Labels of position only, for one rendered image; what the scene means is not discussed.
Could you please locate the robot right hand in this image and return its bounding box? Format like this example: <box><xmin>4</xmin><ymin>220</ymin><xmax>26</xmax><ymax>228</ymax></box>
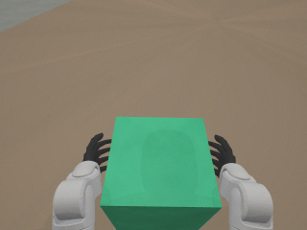
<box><xmin>208</xmin><ymin>134</ymin><xmax>236</xmax><ymax>179</ymax></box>

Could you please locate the carton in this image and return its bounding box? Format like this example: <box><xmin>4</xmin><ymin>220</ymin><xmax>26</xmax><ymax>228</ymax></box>
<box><xmin>100</xmin><ymin>116</ymin><xmax>223</xmax><ymax>230</ymax></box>

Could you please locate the left robot forearm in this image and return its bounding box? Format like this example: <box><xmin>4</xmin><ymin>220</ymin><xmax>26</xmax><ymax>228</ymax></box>
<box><xmin>52</xmin><ymin>160</ymin><xmax>102</xmax><ymax>230</ymax></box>

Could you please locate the robot left hand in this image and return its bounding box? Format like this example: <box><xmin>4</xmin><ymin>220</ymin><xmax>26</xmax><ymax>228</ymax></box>
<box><xmin>83</xmin><ymin>133</ymin><xmax>112</xmax><ymax>173</ymax></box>

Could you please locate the right robot forearm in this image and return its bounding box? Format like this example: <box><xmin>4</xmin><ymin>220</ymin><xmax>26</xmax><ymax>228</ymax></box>
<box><xmin>219</xmin><ymin>163</ymin><xmax>273</xmax><ymax>230</ymax></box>

